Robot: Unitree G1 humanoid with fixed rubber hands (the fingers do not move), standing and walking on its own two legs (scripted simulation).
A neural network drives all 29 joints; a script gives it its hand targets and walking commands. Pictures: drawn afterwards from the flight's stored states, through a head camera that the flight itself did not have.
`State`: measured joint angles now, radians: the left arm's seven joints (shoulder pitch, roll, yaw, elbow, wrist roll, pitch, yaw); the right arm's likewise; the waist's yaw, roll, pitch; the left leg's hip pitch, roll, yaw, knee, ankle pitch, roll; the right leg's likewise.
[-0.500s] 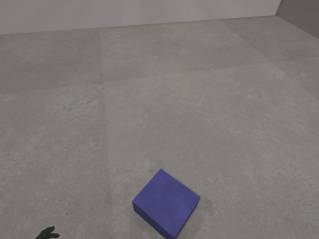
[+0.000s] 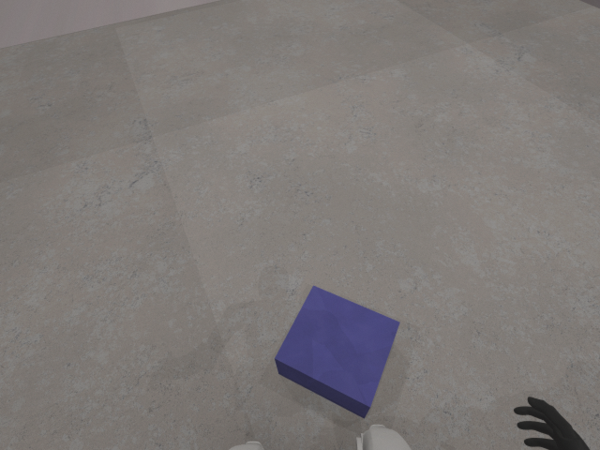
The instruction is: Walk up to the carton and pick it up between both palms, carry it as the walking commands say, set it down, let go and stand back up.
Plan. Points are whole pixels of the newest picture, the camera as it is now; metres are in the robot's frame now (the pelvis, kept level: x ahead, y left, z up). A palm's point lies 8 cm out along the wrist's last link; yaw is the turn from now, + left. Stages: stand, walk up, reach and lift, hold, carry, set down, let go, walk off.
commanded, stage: walk up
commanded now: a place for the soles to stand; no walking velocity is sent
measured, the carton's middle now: (337, 348) +0.49 -0.08 -0.67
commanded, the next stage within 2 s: none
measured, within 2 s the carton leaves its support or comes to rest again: neither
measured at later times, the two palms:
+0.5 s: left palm (10, 377) +0.24 +0.44 -0.08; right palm out of the picture +0.05 -0.22 -0.08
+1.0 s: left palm (70, 331) +0.31 +0.38 -0.08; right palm out of the picture +0.02 -0.22 -0.08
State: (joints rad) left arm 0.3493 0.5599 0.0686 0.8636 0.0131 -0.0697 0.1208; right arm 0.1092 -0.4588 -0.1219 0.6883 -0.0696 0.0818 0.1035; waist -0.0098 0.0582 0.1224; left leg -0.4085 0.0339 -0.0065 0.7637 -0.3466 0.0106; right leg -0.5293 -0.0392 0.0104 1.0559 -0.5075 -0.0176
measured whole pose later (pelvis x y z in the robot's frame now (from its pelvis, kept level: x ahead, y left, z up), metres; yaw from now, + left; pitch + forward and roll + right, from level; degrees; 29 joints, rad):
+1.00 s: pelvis +0.07 +0.13 +0.00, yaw -24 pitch -2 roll -1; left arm 0.18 0.47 0.05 0.81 0.01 -0.01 -0.02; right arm 0.23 -0.46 -0.04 0.80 0.00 -0.05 -0.02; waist -0.01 0.00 0.07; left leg -0.35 0.09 0.05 0.78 -0.40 -0.03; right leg -0.35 0.03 0.01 0.75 -0.36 -0.02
